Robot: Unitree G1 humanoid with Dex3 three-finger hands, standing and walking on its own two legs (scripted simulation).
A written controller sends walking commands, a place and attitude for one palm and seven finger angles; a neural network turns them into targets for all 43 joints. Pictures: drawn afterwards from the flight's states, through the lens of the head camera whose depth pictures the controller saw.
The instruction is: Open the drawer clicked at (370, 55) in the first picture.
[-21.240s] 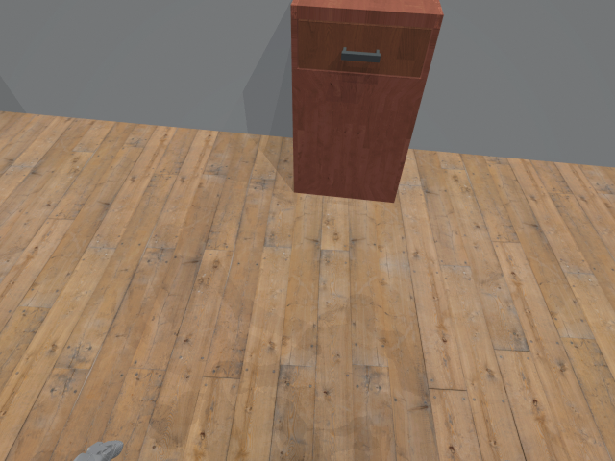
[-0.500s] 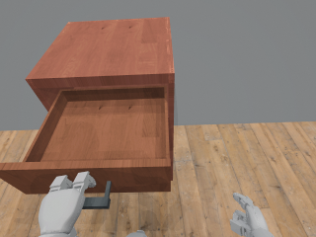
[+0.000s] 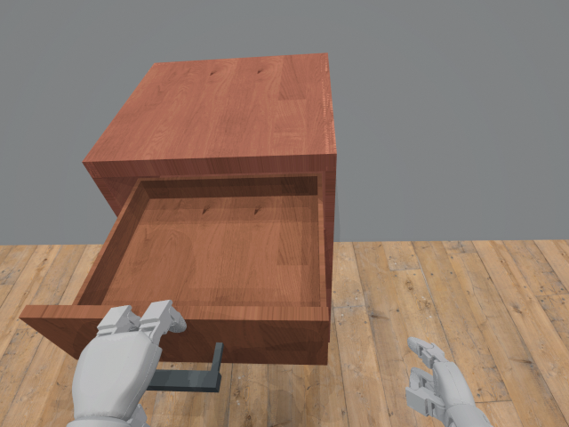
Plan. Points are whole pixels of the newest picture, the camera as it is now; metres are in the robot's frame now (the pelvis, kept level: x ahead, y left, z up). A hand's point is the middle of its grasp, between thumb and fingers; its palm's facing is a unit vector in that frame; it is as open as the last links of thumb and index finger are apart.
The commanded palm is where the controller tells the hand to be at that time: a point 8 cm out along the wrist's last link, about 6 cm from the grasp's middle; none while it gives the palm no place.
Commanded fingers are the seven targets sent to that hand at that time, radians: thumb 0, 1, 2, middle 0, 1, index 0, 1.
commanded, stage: lift the hand off the handle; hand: left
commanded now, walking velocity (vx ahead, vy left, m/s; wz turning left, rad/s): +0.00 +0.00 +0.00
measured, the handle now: (178, 364) +0.21 +0.20 -0.03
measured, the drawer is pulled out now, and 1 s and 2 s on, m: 0.30 0.30 0.30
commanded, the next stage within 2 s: draw the hand back to the body in 0.44 s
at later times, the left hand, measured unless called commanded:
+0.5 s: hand (130, 363) +0.16 +0.19 +0.11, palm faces +0.08 -0.19 -0.98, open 13.8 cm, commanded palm +0.13 +0.19 +0.17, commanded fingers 0.00 -0.50 0.30 -0.30 -1.20 -0.30 -1.20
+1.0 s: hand (104, 347) +0.17 +0.22 +0.12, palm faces +0.06 -0.14 -0.99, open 13.8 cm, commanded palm +0.14 +0.22 +0.19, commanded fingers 0.00 -0.50 0.30 -0.30 -1.20 -0.30 -1.20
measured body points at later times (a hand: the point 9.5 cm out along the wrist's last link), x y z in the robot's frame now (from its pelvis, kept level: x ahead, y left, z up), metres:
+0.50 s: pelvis +0.00 +0.00 +0.02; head -0.02 -0.05 +0.46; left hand +0.15 +0.20 +0.16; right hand +0.23 -0.20 -0.05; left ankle +0.03 +0.11 -0.70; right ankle -0.03 -0.11 -0.70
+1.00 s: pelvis +0.00 +0.00 +0.03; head +0.00 -0.04 +0.47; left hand +0.16 +0.23 +0.18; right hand +0.23 -0.20 -0.05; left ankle +0.03 +0.11 -0.70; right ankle -0.03 -0.11 -0.70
